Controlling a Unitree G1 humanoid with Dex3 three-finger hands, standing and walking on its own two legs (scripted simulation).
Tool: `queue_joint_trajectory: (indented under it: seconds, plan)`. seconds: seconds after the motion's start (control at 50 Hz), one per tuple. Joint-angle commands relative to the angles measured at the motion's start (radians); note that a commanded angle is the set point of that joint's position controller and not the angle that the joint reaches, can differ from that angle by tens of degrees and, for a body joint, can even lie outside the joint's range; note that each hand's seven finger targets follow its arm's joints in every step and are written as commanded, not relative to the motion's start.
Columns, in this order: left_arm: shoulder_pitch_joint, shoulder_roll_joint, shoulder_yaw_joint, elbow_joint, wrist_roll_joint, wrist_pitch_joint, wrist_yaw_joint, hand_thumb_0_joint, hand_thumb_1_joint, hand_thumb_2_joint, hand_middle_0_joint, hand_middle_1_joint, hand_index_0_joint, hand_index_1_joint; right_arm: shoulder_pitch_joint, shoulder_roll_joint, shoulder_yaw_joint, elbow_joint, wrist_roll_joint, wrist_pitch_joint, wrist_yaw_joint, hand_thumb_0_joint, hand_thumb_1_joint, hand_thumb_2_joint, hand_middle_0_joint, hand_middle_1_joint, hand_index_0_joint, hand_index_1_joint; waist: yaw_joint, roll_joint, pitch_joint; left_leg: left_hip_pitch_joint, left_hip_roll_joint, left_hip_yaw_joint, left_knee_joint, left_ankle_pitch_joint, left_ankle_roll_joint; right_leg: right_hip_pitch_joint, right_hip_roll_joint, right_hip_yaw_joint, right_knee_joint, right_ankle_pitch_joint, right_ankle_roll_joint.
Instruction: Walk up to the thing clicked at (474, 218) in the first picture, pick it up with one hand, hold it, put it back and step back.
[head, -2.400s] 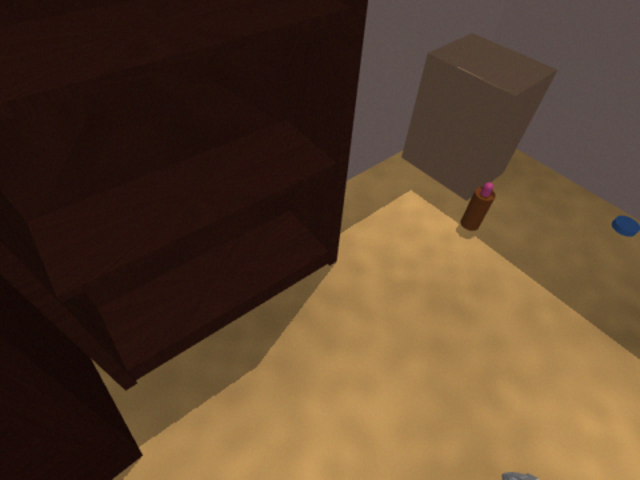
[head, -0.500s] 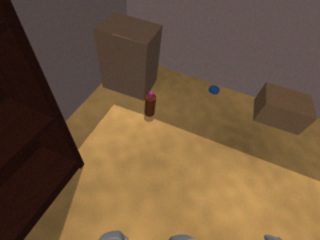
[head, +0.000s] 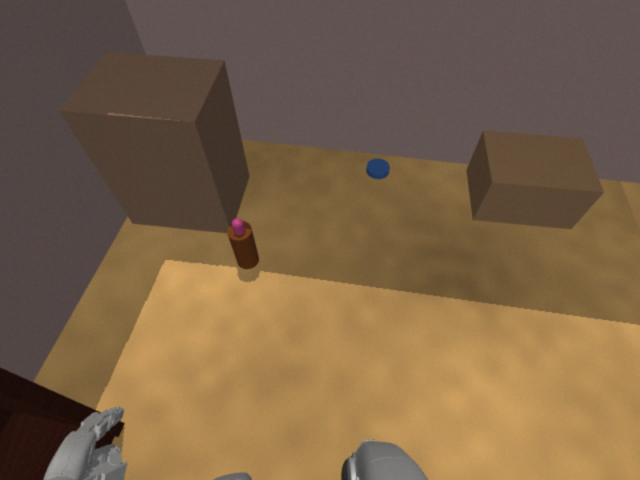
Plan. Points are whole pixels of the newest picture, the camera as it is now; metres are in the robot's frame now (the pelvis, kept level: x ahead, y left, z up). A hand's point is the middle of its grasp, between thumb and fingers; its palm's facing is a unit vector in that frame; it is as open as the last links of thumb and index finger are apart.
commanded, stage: walk up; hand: left
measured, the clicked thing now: (242, 241) +0.87 +0.23 -0.64
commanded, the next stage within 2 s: none
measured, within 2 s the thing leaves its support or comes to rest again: neither
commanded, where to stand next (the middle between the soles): +0.48 -0.01 m, yaw -4 degrees
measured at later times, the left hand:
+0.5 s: hand (128, 392) +0.25 +0.28 -0.15, palm faces -0.15 -0.93 -0.33, open 7.4 cm
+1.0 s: hand (181, 277) +0.42 +0.21 -0.10, palm faces -0.09 -0.89 -0.44, open 7.4 cm
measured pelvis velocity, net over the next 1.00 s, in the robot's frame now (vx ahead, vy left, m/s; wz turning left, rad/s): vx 0.34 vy -0.06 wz -0.12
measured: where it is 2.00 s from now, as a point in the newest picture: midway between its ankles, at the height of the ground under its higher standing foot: (324, 371)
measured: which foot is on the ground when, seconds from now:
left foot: up 0.00-0.32, down 0.34-0.76, up 0.78-1.00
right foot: down 0.00-0.36, up 0.38-0.72, down 0.74-1.00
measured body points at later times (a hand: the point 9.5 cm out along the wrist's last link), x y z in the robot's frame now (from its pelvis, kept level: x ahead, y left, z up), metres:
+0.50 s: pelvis +0.19 +0.02 +0.01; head +0.21 +0.04 +0.45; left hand +0.26 +0.33 -0.12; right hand +0.24 -0.31 -0.08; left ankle +0.25 +0.13 -0.72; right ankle +0.16 -0.11 -0.66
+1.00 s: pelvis +0.34 -0.06 +0.01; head +0.35 -0.10 +0.46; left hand +0.42 +0.26 -0.07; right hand +0.37 -0.38 -0.12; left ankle +0.40 +0.10 -0.66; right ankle +0.35 -0.16 -0.72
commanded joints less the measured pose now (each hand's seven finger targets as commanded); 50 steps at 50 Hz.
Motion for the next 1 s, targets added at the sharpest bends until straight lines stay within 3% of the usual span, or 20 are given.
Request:
queue_joint_trajectory:
  seconds: [0.0,0.06,0.16,0.22,0.3,0.32,0.34,0.36,0.38,0.44,0.48,0.62,0.7,0.72,0.74,0.76,0.78,0.8,0.86,0.98]
  plan:
    - [0.149,0.271,0.083,-0.033,-0.022,-0.010,0.060,0.000,0.900,0.900,-0.200,-0.300,-0.200,-0.300,0.064,-0.195,-0.055,-0.068,0.015,-0.038,-0.011,0.000,-0.900,-0.900,0.200,0.300,0.200,0.300,0.045,-0.148,-0.142,-0.301,0.027,-0.122,0.086,0.100,0.020,0.317,-0.200,0.281,-0.249,0.462,-0.157]
    - [0.145,0.246,0.069,-0.054,-0.007,-0.032,0.055,0.000,0.900,0.900,-0.200,-0.300,-0.200,-0.300,0.066,-0.187,-0.061,-0.072,-0.012,-0.020,0.001,0.000,-0.900,-0.900,0.200,0.300,0.200,0.300,0.026,-0.109,-0.110,-0.249,0.014,-0.077,0.009,0.167,0.004,0.186,-0.164,0.214,-0.280,0.478,-0.174]
    - [0.160,0.272,0.076,-0.080,0.015,-0.048,0.047,0.000,0.900,0.900,-0.200,-0.300,-0.200,-0.300,-0.057,-0.176,-0.071,-0.116,-0.022,-0.023,0.024,0.000,-0.900,-0.900,0.200,0.300,0.200,0.300,0.057,-0.127,-0.052,-0.260,0.042,-0.053,-0.274,0.231,-0.024,0.101,-0.176,0.231,-0.362,0.105,-0.185]
    - [0.153,0.279,0.072,-0.089,0.020,-0.048,0.040,0.000,0.900,0.900,-0.200,-0.300,-0.200,-0.300,-0.091,-0.166,-0.077,-0.122,-0.023,-0.047,0.028,0.000,-0.900,-0.900,0.200,0.300,0.200,0.300,0.061,-0.147,-0.055,-0.153,0.025,-0.061,-0.416,0.293,-0.014,0.054,-0.185,0.243,-0.322,0.074,-0.174]
    - [0.157,0.236,0.047,-0.095,0.021,-0.045,0.040,0.000,0.900,0.900,-0.200,-0.300,-0.200,-0.300,0.094,-0.212,-0.107,-0.055,-0.030,-0.073,0.013,0.000,-0.900,-0.900,0.200,0.300,0.200,0.300,-0.049,-0.005,-0.164,0.238,-0.042,-0.040,-0.544,0.299,0.039,-0.087,-0.104,0.176,-0.016,0.114,-0.100]
    - [0.193,0.181,0.030,-0.096,0.013,-0.045,0.040,0.000,0.900,0.900,-0.200,-0.300,-0.200,-0.300,0.167,-0.275,-0.127,-0.047,-0.039,-0.082,0.005,0.000,-0.900,-0.900,0.200,0.300,0.200,0.300,-0.088,0.178,-0.196,0.345,0.079,-0.209,-0.654,0.120,0.087,-0.201,-0.007,0.091,0.238,0.065,-0.062]
    - [0.260,0.121,0.016,-0.090,0.006,-0.041,0.043,0.000,0.900,0.900,-0.200,-0.300,-0.200,-0.300,0.173,-0.319,-0.131,-0.074,-0.045,-0.088,-0.001,0.000,-0.900,-0.900,0.200,0.300,0.200,0.300,-0.056,0.292,-0.223,0.389,0.322,-0.605,-0.776,-0.026,0.156,-0.334,0.107,0.078,0.447,-0.281,-0.008]
    - [0.266,0.248,0.048,-0.059,0.014,-0.028,0.059,0.000,0.900,0.900,-0.200,-0.300,-0.200,-0.300,0.122,-0.342,-0.136,-0.092,-0.012,-0.083,0.000,0.000,-0.900,-0.900,0.200,0.300,0.200,0.300,-0.044,0.140,-0.182,0.308,0.397,-0.735,-0.850,-0.177,0.241,-0.352,0.061,0.120,0.525,-0.306,-0.012]
    - [0.241,0.281,0.050,-0.049,0.022,-0.027,0.063,0.000,0.900,0.900,-0.200,-0.300,-0.200,-0.300,0.078,-0.329,-0.134,-0.095,-0.004,-0.078,0.003,0.000,-0.900,-0.900,0.200,0.300,0.200,0.300,-0.031,0.123,-0.123,0.243,0.401,-0.706,-0.857,-0.161,0.269,-0.368,0.021,0.141,0.567,-0.270,-0.012]
    - [0.250,0.262,0.055,-0.011,0.011,-0.029,0.050,0.000,0.900,0.900,-0.200,-0.300,-0.200,-0.300,0.022,-0.247,-0.092,-0.109,-0.001,-0.078,-0.001,0.000,-0.900,-0.900,0.200,0.300,0.200,0.300,0.008,0.109,-0.055,0.080,0.242,-0.334,-0.839,0.197,0.178,-0.237,-0.025,0.147,0.467,-0.145,0.010]
    - [0.273,0.239,0.050,0.001,0.006,-0.022,0.039,0.000,0.900,0.900,-0.200,-0.300,-0.200,-0.300,0.002,-0.246,-0.088,-0.108,-0.003,-0.077,0.000,0.000,-0.900,-0.900,0.200,0.300,0.200,0.300,0.025,0.158,-0.061,0.025,0.194,-0.206,-0.809,0.310,0.181,-0.165,-0.039,0.085,0.380,-0.121,0.031]
    - [0.146,0.208,0.056,-0.031,0.019,-0.025,0.012,0.000,0.900,0.900,-0.200,-0.300,-0.200,-0.300,0.007,-0.274,-0.094,-0.122,-0.011,-0.060,0.015,0.000,-0.900,-0.900,0.200,0.300,0.200,0.300,-0.002,0.189,-0.067,-0.006,0.153,-0.107,-0.778,0.239,0.196,-0.042,-0.054,-0.010,0.024,0.025,0.048]
    - [0.266,0.241,0.078,0.037,0.023,-0.040,0.029,0.000,0.900,0.900,-0.200,-0.300,-0.200,-0.300,-0.043,-0.238,-0.079,-0.146,-0.007,-0.036,0.018,0.000,-0.900,-0.900,0.200,0.300,0.200,0.300,0.083,0.068,-0.112,-0.177,0.132,-0.088,-0.574,0.122,0.146,0.262,-0.013,-0.031,-0.070,0.063,0.029]
    - [0.324,0.272,0.092,0.054,0.024,-0.050,0.039,0.000,0.900,0.900,-0.200,-0.300,-0.200,-0.300,-0.013,-0.191,-0.061,-0.145,-0.009,-0.032,0.019,0.000,-0.900,-0.900,0.200,0.300,0.200,0.300,0.113,-0.063,-0.155,-0.239,0.077,-0.037,-0.385,0.129,0.121,0.384,-0.008,0.000,-0.109,-0.006,0.017]
    - [0.387,0.344,0.116,0.059,0.031,-0.059,0.053,0.000,0.900,0.900,-0.200,-0.300,-0.200,-0.300,0.024,-0.118,-0.038,-0.152,-0.007,-0.032,0.019,0.000,-0.900,-0.900,0.200,0.300,0.200,0.300,0.143,-0.312,-0.165,-0.365,-0.028,0.034,-0.096,0.051,0.071,0.437,-0.163,0.271,-0.266,-0.246,-0.032]
    - [0.358,0.394,0.114,0.021,0.026,-0.067,0.062,0.000,0.900,0.900,-0.200,-0.300,-0.200,-0.300,0.049,-0.127,-0.037,-0.145,-0.001,-0.019,0.014,0.000,-0.900,-0.900,0.200,0.300,0.200,0.300,0.124,-0.308,-0.120,-0.493,-0.118,-0.053,0.063,-0.044,0.025,0.376,-0.384,0.678,-0.446,-0.379,-0.120]
    - [0.294,0.409,0.109,0.006,0.014,-0.061,0.059,0.000,0.900,0.900,-0.200,-0.300,-0.200,-0.300,0.031,-0.229,-0.067,-0.123,-0.011,-0.007,0.002,0.000,-0.900,-0.900,0.200,0.300,0.200,0.300,0.111,-0.238,-0.084,-0.460,-0.053,-0.127,0.102,-0.055,0.025,0.284,-0.422,0.735,-0.441,-0.437,-0.194]
    - [0.250,0.379,0.104,-0.008,0.007,-0.056,0.060,0.000,0.900,0.900,-0.200,-0.300,-0.200,-0.300,0.018,-0.256,-0.075,-0.106,-0.010,-0.009,0.002,0.000,-0.900,-0.900,0.200,0.300,0.200,0.300,0.090,-0.193,-0.035,-0.471,-0.013,-0.147,0.094,-0.019,0.028,0.237,-0.397,0.664,-0.435,-0.385,-0.209]
    - [0.201,0.298,0.075,-0.006,-0.005,-0.068,0.075,0.000,0.900,0.900,-0.200,-0.300,-0.200,-0.300,0.077,-0.211,-0.066,-0.043,0.011,-0.001,0.012,0.000,-0.900,-0.900,0.200,0.300,0.200,0.300,0.036,-0.141,-0.046,-0.377,-0.010,-0.180,0.016,0.130,0.025,0.207,-0.250,0.316,-0.368,0.029,-0.094]
    - [0.202,0.279,0.066,-0.029,0.011,-0.080,0.091,0.000,0.900,0.900,-0.200,-0.300,-0.200,-0.300,0.013,-0.169,-0.070,-0.059,-0.010,0.026,0.027,0.000,-0.900,-0.900,0.200,0.300,0.200,0.300,0.036,-0.136,-0.043,-0.344,-0.037,-0.172,-0.127,0.221,-0.014,0.177,-0.239,0.140,-0.332,0.351,-0.137]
